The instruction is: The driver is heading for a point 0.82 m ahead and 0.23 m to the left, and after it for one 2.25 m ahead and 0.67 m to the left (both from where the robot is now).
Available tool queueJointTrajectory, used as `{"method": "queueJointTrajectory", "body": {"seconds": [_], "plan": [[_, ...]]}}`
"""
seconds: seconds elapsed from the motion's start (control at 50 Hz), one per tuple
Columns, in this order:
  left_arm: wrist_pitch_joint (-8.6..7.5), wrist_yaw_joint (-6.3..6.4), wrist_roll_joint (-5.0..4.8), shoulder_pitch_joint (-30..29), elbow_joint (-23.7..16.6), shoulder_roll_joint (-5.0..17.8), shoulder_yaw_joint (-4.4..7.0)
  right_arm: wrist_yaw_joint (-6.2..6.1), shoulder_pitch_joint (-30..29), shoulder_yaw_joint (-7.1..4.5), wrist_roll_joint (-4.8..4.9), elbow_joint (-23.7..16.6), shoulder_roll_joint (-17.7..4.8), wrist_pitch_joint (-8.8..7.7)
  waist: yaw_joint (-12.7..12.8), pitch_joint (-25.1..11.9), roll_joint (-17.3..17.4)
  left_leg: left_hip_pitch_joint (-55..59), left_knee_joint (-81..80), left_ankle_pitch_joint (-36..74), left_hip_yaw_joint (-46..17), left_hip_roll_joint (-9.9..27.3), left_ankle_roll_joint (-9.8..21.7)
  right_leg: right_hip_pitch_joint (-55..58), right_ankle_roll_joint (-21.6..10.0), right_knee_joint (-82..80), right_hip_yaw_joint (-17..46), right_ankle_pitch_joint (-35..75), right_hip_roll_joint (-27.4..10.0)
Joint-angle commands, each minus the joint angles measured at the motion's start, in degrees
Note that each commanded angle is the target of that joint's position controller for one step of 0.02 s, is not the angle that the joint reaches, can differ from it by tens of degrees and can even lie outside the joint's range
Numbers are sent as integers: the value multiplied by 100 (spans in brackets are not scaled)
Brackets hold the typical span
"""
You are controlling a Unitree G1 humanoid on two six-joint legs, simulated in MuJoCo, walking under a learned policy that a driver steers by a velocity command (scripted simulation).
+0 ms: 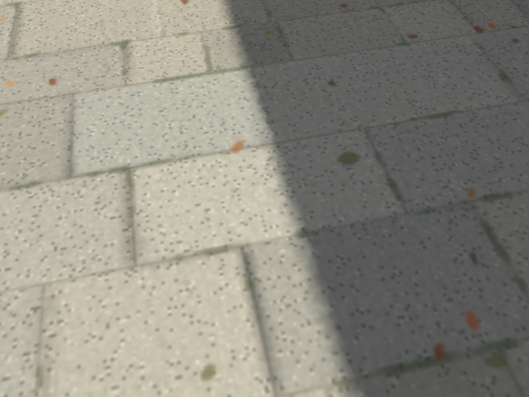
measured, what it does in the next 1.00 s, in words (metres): walks ahead: left foot, then right foot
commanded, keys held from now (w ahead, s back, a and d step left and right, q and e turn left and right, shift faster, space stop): no key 0.74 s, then w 0.26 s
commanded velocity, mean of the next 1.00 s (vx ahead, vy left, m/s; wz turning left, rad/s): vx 0.10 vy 0.00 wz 0.00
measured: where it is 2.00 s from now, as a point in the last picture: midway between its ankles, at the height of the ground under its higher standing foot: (319, 342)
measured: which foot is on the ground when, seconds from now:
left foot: up 0.00-0.04, down 0.06-1.00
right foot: down 0.00-0.08, up 0.10-0.36, down 0.38-1.00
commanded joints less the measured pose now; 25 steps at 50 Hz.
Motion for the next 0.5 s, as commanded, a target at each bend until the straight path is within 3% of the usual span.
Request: {"method": "queueJointTrajectory", "body": {"seconds": [0.02, 0.04, 0.06, 0.08, 0.1, 0.12, 0.14, 0.16, 0.18, 0.24, 0.3, 0.34, 0.38, 0.4, 0.42, 0.46, 0.5], "plan": [[2, 74, -58, -332, -216, 1066, 206, 4, 547, -186, -58, -115, -646, -35, -744, -183, -877, 1462, -344, 309, 19, -310, 270, -650, -467, 644, 401, 4966, -1316], [33, 72, -54, -433, -250, 1038, 203, -7, 1095, -277, -101, 91, -793, -48, -1025, -499, -738, 2126, -621, 627, 82, -411, 395, -610, -333, 1323, 329, 5062, -1122], [40, 53, 19, -231, -264, 967, 177, -41, 1493, -352, -155, 201, -1049, -52, -1118, -889, -345, 3096, -623, 2281, -249, 19, 530, -1049, -107, 2247, 186, 4136, -804], [18, 21, 181, 477, -225, 495, 40, -67, 1867, -353, -300, 250, -1320, -9, -823, -1725, 785, 4847, -180, 4444, -1692, 1353, 1288, -2478, 189, 4121, 18, 843, -149], [4, -26, 58, 935, -47, 174, -38, -24, 1905, -196, -291, 286, -951, 36, -643, -2620, 1359, 5009, -724, 4805, -2977, 2113, 2034, -2638, 381, 5429, 638, -2060, 239], [44, -47, -91, 785, -25, 586, 75, 32, 1418, -168, -133, 221, -829, 48, -562, -2188, 825, 4100, -1181, 2745, -2827, 1917, 1967, -2765, 400, 5856, 921, -1977, -22], [102, -7, -156, 112, -187, 728, 121, 17, 791, -123, -68, 76, -661, 57, -525, -1219, 422, 3228, -1478, 1381, -2266, 1618, 1648, -3147, 407, 5882, 629, -1723, -236], [184, 63, -132, -255, -258, 705, 147, 5, 412, -41, -116, 27, -477, 50, -428, -719, 101, 2400, -1760, 689, -1829, 1352, 1398, -3119, 423, 5566, 548, -1381, -428], [283, 139, -72, -320, -269, 688, 180, -9, 176, 3, -174, 10, -384, 39, -285, -513, 139, 1754, -1915, 302, -1467, 1131, 1208, -2776, 426, 5096, 580, -1126, -603], [372, 242, 13, -258, -265, 485, 161, -66, 197, -19, -317, 114, -483, 73, -137, -509, 430, 1140, -2084, -17, -1027, 808, 1140, -2055, 424, 3737, 390, -867, -569], [437, 240, 38, -479, -283, 516, 154, -161, 278, -45, -226, 137, -604, 127, -188, -753, 400, 1166, -2225, -1357, -1127, 843, 1147, -1596, 358, 2650, 308, -28, -541], [471, 183, 97, -527, -237, 527, 167, -199, 204, -35, -131, 155, -596, 195, -85, -548, 372, 737, -2321, -2642, -1049, 695, 897, -1089, 243, 1959, 161, 775, -436], [479, 163, 195, -685, -314, 619, 162, -194, 504, 25, -133, 305, -417, 225, -137, -127, 137, 544, -2282, -3393, -947, 447, 430, -1094, 41, 1267, 407, 801, -651], [463, 179, 143, -809, -332, 927, 217, -210, 666, -11, -150, 324, -478, 257, -352, 161, -203, 720, -2158, -3189, -686, 182, 244, -1628, -86, 1067, 502, 169, -729], [417, 173, 71, -894, -262, 1010, 254, -240, 729, -21, -171, 319, -480, 283, -451, 283, -652, 1258, -1908, -2694, -414, -37, 147, -2281, -135, 909, 515, -492, -635], [289, 155, 79, -1072, -237, 711, 197, -276, 855, -18, -175, 377, -425, 290, -525, 135, -844, 1944, -1462, -1857, -292, -99, 175, -2543, 0, 637, 539, -367, -642], [196, 140, 58, -1152, -241, 628, 187, -286, 999, -18, -176, 467, -413, 286, -550, -58, -708, 2115, -1278, -1326, -207, -117, 244, -2341, 78, 672, 533, 140, -634]]}}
